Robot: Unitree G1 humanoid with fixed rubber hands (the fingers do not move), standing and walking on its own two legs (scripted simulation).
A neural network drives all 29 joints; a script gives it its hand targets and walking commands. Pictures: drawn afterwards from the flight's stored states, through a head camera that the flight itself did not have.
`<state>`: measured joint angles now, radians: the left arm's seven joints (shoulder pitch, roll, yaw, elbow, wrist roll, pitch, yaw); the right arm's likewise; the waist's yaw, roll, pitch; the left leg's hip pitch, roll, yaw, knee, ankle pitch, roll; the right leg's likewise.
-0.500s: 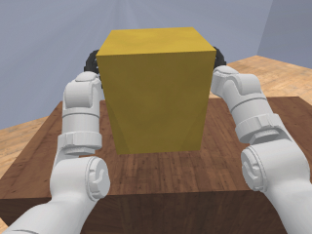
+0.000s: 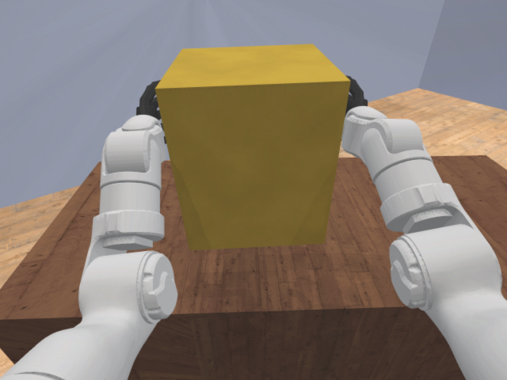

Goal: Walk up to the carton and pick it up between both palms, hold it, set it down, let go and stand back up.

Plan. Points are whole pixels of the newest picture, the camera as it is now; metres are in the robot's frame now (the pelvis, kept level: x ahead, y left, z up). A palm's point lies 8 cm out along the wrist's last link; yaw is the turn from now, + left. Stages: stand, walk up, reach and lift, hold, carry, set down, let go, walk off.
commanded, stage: hold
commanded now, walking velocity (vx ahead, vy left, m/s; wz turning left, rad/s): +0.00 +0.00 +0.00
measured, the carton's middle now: (252, 145) +0.38 +0.00 +0.26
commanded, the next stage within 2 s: none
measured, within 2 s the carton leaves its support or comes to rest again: neither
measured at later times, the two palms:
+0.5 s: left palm (148, 131) +0.38 +0.16 +0.29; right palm (349, 122) +0.37 -0.14 +0.30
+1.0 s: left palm (147, 130) +0.38 +0.16 +0.29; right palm (350, 121) +0.37 -0.14 +0.30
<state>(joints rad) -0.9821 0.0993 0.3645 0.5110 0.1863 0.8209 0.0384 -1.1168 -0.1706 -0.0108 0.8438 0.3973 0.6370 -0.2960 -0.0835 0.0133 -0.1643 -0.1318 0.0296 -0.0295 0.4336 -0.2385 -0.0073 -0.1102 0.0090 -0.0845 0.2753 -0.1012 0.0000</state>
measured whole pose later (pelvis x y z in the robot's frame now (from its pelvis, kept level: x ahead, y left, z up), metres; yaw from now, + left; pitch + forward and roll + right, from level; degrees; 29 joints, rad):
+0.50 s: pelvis +0.01 +0.00 +0.00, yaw +0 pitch -4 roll -2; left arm -0.94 0.08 0.36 0.45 0.19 0.84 0.04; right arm -1.08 -0.18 0.02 0.81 0.42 0.65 -0.30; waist -0.09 0.01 -0.16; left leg -0.11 0.03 -0.03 0.44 -0.25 -0.01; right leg -0.08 0.01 -0.09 0.27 -0.11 0.00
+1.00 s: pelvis +0.00 +0.00 +0.00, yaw +0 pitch -4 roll -2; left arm -0.97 0.09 0.37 0.50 0.19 0.83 0.04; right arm -1.11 -0.17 0.00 0.85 0.40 0.64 -0.29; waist -0.08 0.01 -0.17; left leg -0.12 0.03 -0.03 0.43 -0.24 -0.01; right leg -0.10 0.01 -0.08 0.27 -0.10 0.00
